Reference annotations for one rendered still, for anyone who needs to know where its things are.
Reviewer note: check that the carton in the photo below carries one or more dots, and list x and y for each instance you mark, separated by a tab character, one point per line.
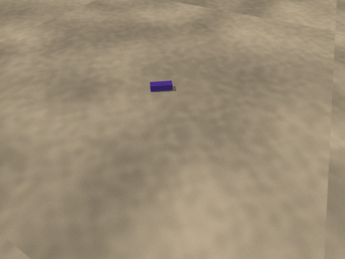
161	86

